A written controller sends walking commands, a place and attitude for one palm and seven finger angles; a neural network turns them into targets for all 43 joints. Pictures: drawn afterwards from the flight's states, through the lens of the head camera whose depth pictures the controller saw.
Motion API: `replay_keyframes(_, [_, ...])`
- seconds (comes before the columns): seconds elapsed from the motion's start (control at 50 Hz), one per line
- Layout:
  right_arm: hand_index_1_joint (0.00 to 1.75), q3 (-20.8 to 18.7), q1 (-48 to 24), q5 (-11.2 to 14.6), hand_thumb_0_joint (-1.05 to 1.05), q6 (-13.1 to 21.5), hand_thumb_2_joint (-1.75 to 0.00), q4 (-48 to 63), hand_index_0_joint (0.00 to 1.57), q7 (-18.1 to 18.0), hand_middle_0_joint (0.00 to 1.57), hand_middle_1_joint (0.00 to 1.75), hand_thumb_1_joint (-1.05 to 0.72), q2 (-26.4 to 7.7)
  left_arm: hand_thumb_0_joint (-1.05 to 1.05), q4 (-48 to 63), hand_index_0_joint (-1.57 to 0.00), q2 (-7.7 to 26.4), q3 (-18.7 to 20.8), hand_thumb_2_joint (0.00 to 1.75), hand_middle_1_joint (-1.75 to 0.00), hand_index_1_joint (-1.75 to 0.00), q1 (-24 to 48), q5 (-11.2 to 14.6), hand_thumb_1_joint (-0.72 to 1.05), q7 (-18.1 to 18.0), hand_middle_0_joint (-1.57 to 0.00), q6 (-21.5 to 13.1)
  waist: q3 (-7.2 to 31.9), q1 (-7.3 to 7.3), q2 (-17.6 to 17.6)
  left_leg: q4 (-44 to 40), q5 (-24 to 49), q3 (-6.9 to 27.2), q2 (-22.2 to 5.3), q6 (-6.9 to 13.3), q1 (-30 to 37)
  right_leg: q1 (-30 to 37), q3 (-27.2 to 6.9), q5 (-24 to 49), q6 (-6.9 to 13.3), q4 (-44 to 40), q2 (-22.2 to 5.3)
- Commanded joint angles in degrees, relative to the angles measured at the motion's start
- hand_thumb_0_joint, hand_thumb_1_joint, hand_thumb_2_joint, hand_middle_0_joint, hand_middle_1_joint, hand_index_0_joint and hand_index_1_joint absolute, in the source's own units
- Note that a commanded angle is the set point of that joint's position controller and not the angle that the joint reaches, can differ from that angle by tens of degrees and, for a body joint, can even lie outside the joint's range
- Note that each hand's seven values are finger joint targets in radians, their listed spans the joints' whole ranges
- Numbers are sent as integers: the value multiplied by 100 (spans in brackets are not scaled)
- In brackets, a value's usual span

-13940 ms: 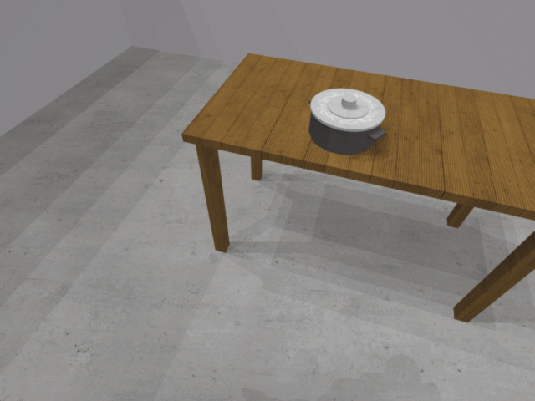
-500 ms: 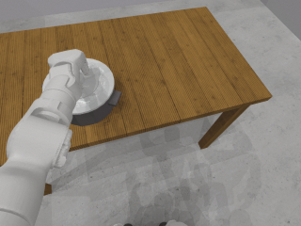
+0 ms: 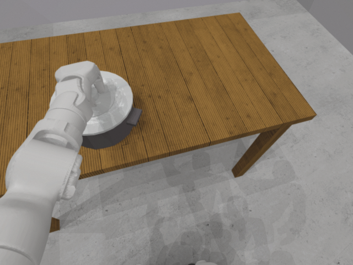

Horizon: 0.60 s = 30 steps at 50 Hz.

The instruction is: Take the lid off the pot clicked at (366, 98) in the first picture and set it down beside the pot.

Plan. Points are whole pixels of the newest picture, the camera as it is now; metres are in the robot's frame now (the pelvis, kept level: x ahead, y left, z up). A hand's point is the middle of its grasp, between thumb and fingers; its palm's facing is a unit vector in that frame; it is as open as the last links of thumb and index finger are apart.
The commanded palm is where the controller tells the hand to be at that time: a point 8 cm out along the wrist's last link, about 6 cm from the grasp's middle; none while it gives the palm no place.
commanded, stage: close the fingers and squeeze the knob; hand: left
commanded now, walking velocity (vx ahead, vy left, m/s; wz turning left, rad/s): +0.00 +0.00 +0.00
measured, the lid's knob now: (90, 94) +0.54 +0.16 +0.02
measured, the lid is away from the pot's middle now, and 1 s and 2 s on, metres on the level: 0.01 0.00 0.02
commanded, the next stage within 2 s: lift the lid straight up in 0.68 s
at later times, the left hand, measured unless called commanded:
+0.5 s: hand (87, 97) +0.51 +0.16 +0.04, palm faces -0.38 -0.11 -0.92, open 6.7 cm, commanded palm +0.52 +0.15 +0.09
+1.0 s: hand (87, 97) +0.51 +0.16 +0.05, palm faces -0.39 -0.13 -0.91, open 6.7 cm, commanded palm +0.53 +0.15 +0.11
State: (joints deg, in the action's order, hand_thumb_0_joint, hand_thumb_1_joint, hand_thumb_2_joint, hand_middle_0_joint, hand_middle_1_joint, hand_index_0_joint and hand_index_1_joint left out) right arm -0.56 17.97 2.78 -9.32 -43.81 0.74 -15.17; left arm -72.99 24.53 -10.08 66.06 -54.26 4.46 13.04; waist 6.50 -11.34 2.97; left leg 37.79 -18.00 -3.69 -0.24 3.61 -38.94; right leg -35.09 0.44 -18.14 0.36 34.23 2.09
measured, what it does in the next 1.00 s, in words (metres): stands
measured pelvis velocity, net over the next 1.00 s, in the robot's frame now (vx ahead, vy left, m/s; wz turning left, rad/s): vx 0.00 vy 0.00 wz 0.00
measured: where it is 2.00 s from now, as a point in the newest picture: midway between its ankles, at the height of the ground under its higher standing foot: outside the picture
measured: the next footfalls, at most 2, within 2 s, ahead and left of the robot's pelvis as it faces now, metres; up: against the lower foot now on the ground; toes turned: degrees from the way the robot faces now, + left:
none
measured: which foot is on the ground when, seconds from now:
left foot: down 0.00-1.00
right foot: down 0.00-1.00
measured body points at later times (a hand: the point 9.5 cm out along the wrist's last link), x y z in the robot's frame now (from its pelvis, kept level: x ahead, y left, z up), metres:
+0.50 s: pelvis +0.00 +0.00 +0.00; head +0.10 +0.00 +0.44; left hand +0.53 +0.16 +0.10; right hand -0.03 -0.27 -0.13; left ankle -0.01 +0.08 -0.72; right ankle -0.03 -0.12 -0.72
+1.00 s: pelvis +0.00 +0.00 +0.00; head +0.10 +0.00 +0.44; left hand +0.53 +0.16 +0.10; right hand -0.03 -0.27 -0.13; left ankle -0.01 +0.08 -0.72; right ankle -0.03 -0.12 -0.72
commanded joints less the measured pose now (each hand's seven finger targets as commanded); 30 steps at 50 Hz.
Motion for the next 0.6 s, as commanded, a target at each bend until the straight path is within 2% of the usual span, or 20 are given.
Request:
replay_keyframes(0.0, [30,-327,862,-5,0,76,-90,174,20,-83,20,30,-90,-1057,0,763,-89,1046,-38,33,-103,-103,2827,-128,70,-191,-89,150,2386,-158,72,-23,2396,368,25,31,2199,309,117,2233,113,-202,148])
replay_keyframes(0.04, [30,-336,826,-21,0,91,-90,216,20,-70,20,30,-90,-1042,0,961,-89,1149,83,33,-103,-103,2870,-147,70,-173,-89,107,2604,-68,317,28,2677,395,3,25,2430,305,114,2324,147,-173,140])
replay_keyframes(0.06, [30,-346,887,-43,0,97,-90,209,20,-74,20,30,-90,-1038,0,844,-86,1217,160,38,-103,-103,2684,-184,67,-178,-87,94,2733,-64,275,55,2766,418,18,13,2494,328,108,2365,135,-155,164])
replay_keyframes(0.1, [30,-334,875,-42,0,94,-90,221,20,-76,20,30,-90,-1026,0,764,-83,1141,108,45,-103,-102,2571,-148,63,-144,-84,93,2667,-82,57,70,2673,390,28,18,2350,380,113,2383,119,-154,168])
replay_keyframes(0.12, [30,-335,851,-43,0,88,-90,224,20,-71,20,30,-90,-1030,0,805,-82,1079,42,46,-103,-102,2663,-137,62,-135,-84,91,2545,-102,109,50,2505,376,20,18,2275,329,126,2271,123,-163,161])
replay_keyframes(0.16, [30,-359,878,-47,0,79,-90,226,20,-83,20,30,-90,-1037,0,1018,-81,1097,71,48,-103,-101,2842,-129,62,-146,-83,46,2717,-95,122,38,2709,416,12,20,2428,384,107,2425,125,-168,163])
replay_keyframes(0.2, [30,-378,892,-48,0,78,-90,206,20,-65,20,30,-90,-1019,0,1001,-81,930,-19,50,-103,-101,2739,-132,63,-167,-83,59,2766,-85,208,50,2838,444,-5,1,2565,293,126,2386,130,-178,176])
replay_keyframes(0.24, [30,-375,849,-50,0,77,-90,167,20,-48,20,30,-90,-1023,0,894,-81,687,-168,50,-103,-101,2782,-74,64,-159,-84,74,2475,-133,195,38,2774,446,-24,16,2488,137,158,2253,138,-203,168])
replay_keyframes(0.26, [30,-391,905,-56,0,69,-90,123,20,-50,20,30,-90,-1052,0,917,-81,968,44,51,-103,-101,2867,-89,65,-199,-84,68,2522,-127,124,27,2669,474,-41,16,2519,160,148,2202,123,-219,183])
replay_keyframes(0.28, [30,-376,889,-52,0,66,-90,152,20,-54,20,30,-90,-1045,0,1004,-81,1084,103,51,-103,-101,2905,-93,66,-221,-84,74,2610,-94,185,19,2692,452,-20,13,2496,277,136,2254,136,-189,174])
replay_keyframes(0.3, [30,-380,909,-60,0,69,-90,154,20,-69,20,30,-90,-1044,0,898,-81,1133,180,52,-103,-101,2751,-83,67,-246,-84,86,2713,-87,66,3,2686,452,-1,17,2498,361,124,2295,126,-213,182])
replay_keyframes(0.32, [30,-361,864,-47,0,73,-90,156,20,-68,20,30,-90,-1033,0,747,-81,1040,101,52,-103,-101,2627,-59,68,-240,-85,117,2548,-100,31,9,2550,403,18,22,2336,355,127,2254,122,-216,171])
replay_keyframes(0.36, [30,-373,859,-47,0,72,-90,140,20,-61,20,30,-90,-1036,0,929,-82,948,19,53,-103,-101,2825,-58,71,-222,-86,83,2595,-104,146,-20,2626,447,-4,11,2483,277,129,2263,129,-221,170])
replay_keyframes(0.4, [30,-381,880,-38,0,76,-90,98,20,-47,20,30,-90,-1036,0,776,-83,718,-149,54,-103,-102,2783,-66,73,-225,-86,119,2449,-153,137,-33,2535,450,-10,12,2475,143,151,2102,131,-250,184])
replay_keyframes(0.42, [30,-364,871,-35,0,82,-90,84,20,-42,20,30,-90,-1050,0,650,-83,889,-30,55,-103,-102,2712,-70,74,-239,-87,152,2285,-145,81,-17,2390,413,-10,26,2321,156,151,2043,128,-249,176])
replay_keyframes(0.46, [30,-360,888,-42,0,77,-90,83,20,-67,20,30,-90,-1072,0,804,-84,1038,47,56,-104,-102,2951,-80,76,-236,-87,129,2500,-168,36,-38,2426,438,-3,31,2363,271,127,2138,118,-228,174])
replay_keyframes(0.5, [30,-359,897,-47,0,88,-90,121,20,-70,20,30,-90,-1053,0,748,-85,1045,88,57,-104,-103,2756,-78,78,-228,-88,142,2608,-116,106,-20,2562,421,21,19,2406,331,126,2247,127,-216,174])
replay_keyframes(0.52, [30,-348,864,-35,0,87,-90,125,20,-63,20,30,-90,-1042,0,800,-85,891,-69,57,-105,-103,2821,-67,79,-199,-89,136,2546,-136,180,-13,2550,424,7,8,2418,268,136,2203,135,-192,167])
replay_keyframes(0.54, [30,-362,847,-44,0,98,-90,131,20,-63,20,30,-90,-1030,0,834,-86,858,-30,58,-105,-103,2810,-38,80,-176,-89,104,2591,-123,126,12,2699,437,-5,28,2464,276,137,2293,138,-195,161])
replay_keyframes(0.58, [30,-362,879,-51,0,90,-90,81,20,-57,20,30,-90,-1057,0,675,-87,804,-99,59,-105,-104,2796,-54,82,-170,-90,135,2404,-184,55,29,2518,415,-5,30,2354,188,143,2195,119,-207,174])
